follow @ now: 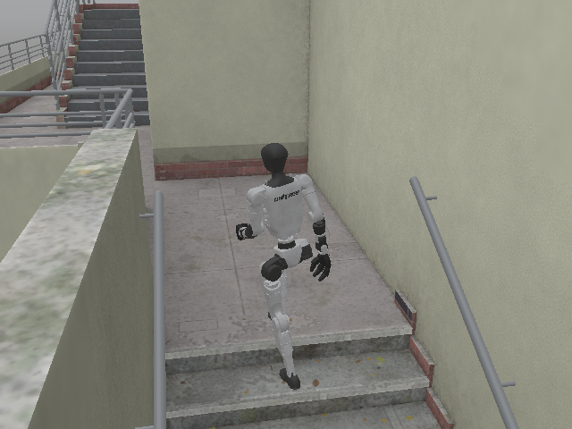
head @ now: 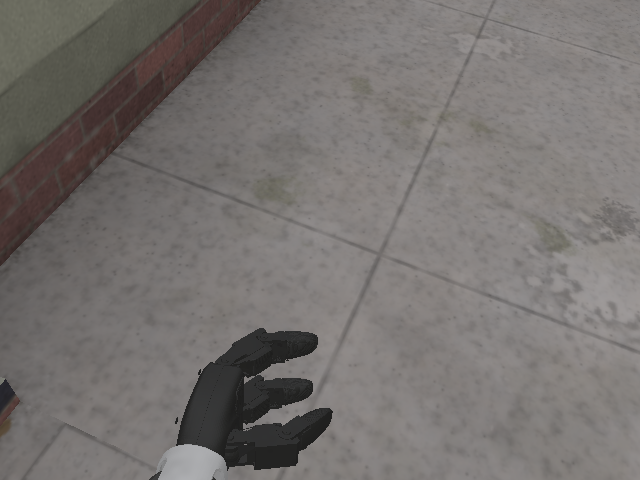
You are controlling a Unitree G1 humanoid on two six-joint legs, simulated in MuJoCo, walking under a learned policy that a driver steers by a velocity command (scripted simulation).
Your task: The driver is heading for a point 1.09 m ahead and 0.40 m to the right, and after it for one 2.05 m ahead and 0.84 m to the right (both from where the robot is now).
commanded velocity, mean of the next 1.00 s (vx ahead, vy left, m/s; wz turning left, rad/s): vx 0.50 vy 0.00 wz -0.44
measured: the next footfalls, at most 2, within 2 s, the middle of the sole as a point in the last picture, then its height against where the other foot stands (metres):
right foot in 0.02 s outside the picture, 0.16 m higher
left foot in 0.48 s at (247, 455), level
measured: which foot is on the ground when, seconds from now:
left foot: down 0.00-0.02, up 0.04-0.46, down 0.48-0.96, up 0.98-1.00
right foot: up 0.00-0.00, down 0.02-0.48, up 0.50-0.94, down 0.96-1.00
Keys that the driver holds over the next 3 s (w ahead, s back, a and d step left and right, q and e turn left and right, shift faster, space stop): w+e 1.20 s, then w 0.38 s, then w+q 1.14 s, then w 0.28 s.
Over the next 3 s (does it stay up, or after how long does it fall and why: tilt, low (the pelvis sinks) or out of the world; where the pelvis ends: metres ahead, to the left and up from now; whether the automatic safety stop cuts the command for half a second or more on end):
stays up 1.51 -0.65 0.13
